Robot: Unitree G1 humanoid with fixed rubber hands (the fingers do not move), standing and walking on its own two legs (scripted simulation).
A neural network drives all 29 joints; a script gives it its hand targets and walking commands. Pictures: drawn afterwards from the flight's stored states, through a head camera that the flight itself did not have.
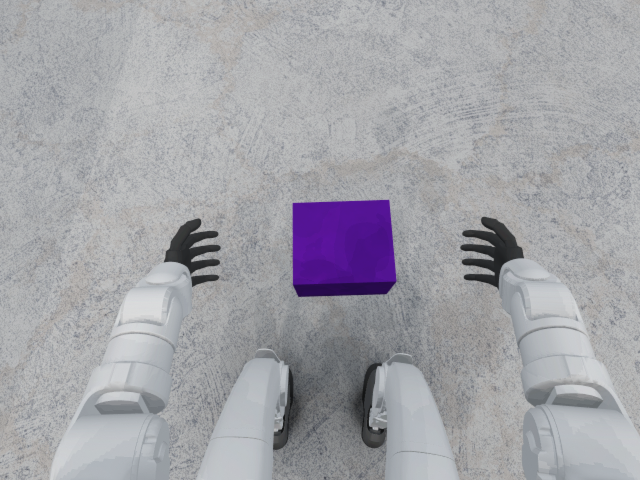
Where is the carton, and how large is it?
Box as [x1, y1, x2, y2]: [293, 200, 396, 296]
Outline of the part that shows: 388,200 293,203 293,285 298,296 386,293 396,281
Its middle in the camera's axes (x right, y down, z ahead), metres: +0.05 +0.03 +1.05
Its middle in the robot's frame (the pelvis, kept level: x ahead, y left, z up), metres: +0.53 +0.00 -0.59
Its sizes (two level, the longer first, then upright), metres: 0.254 0.218 0.177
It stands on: the floor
